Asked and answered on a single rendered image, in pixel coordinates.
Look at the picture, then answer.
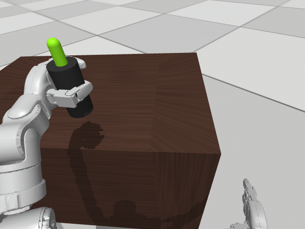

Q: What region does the left robot hand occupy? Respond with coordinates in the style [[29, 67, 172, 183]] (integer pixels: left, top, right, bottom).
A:
[[24, 54, 93, 110]]

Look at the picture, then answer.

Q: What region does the left robot arm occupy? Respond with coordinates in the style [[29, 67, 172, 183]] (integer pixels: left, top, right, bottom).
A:
[[0, 94, 57, 229]]

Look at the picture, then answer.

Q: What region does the bottle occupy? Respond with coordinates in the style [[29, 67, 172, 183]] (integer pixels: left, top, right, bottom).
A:
[[46, 38, 93, 118]]

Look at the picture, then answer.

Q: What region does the right robot hand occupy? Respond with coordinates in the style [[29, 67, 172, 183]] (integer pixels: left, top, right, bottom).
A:
[[228, 178, 268, 229]]

